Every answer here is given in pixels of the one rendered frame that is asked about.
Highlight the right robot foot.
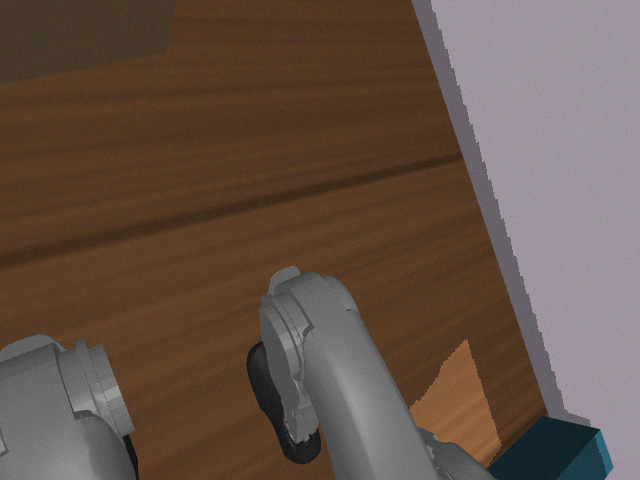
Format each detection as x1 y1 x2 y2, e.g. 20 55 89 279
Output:
247 341 321 464

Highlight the left robot foot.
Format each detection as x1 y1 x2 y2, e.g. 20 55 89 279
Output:
123 434 139 480

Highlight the right robot hand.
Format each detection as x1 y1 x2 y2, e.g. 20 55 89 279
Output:
418 427 496 480

